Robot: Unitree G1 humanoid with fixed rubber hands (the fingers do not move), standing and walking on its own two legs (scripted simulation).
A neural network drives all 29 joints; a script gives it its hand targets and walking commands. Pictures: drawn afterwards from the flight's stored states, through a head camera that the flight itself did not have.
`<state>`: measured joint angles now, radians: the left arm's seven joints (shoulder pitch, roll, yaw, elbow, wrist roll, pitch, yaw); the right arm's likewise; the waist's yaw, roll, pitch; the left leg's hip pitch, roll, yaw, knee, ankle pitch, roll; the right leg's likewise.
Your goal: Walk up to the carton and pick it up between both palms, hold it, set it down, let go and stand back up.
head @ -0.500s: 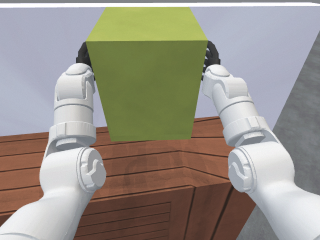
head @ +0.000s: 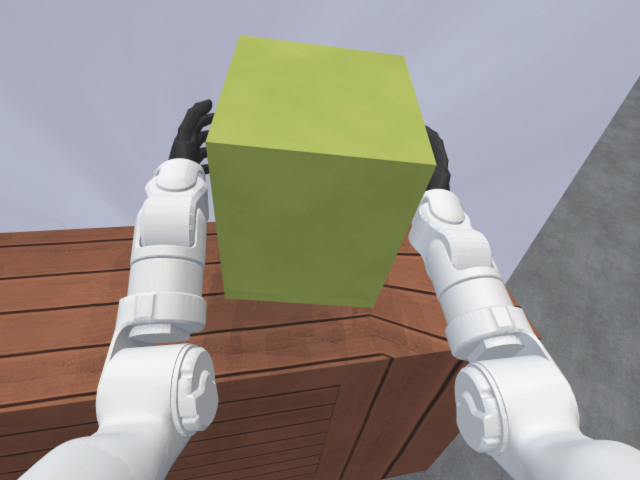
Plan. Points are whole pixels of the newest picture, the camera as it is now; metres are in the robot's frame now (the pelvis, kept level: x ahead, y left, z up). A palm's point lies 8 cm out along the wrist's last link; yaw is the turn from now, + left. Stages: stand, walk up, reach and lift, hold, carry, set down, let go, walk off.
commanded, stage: set down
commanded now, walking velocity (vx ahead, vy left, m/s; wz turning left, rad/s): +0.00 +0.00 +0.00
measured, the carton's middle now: (311, 181) +0.41 -0.01 +0.19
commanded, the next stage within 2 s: none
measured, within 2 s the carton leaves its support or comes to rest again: neither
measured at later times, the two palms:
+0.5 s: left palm (192, 164) +0.43 +0.14 +0.20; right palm (423, 202) +0.37 -0.15 +0.19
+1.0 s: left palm (207, 172) +0.46 +0.12 +0.17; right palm (421, 212) +0.38 -0.16 +0.16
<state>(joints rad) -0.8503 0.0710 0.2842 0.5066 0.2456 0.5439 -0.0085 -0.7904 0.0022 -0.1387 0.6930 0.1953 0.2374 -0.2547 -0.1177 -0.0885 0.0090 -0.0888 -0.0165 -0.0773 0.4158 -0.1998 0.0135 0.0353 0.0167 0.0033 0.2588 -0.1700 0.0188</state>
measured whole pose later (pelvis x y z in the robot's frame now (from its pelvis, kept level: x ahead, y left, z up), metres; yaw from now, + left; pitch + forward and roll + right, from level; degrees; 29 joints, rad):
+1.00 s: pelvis +0.02 +0.01 +0.00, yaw -3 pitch -3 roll -1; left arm -0.97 0.18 0.24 0.98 0.16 0.27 -0.05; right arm -0.78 0.12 -0.31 0.78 0.02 0.14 -0.29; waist -0.13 -0.09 -0.01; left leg -0.11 -0.02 -0.01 0.37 -0.20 0.04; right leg -0.01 -0.01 0.03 0.24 -0.17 0.04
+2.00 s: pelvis +0.02 +0.02 +0.00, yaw -3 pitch +4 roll -2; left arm -1.03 0.21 0.28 1.19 0.22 0.12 -0.14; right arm -0.71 0.29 -0.54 0.72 -0.26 0.02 -0.26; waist -0.15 -0.08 -0.03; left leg -0.27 -0.02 0.02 0.39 -0.20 0.05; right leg -0.18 -0.02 0.01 0.26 -0.16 0.05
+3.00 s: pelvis +0.01 +0.03 -0.01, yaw -5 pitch +10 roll -3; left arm -1.07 0.29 0.15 1.38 0.03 -0.03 -0.07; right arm -0.81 0.18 -0.45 1.01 -0.17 -0.10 -0.29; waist -0.18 -0.04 -0.10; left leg -0.45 0.00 0.06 0.51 -0.23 0.06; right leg -0.36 -0.01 -0.01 0.36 -0.17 0.05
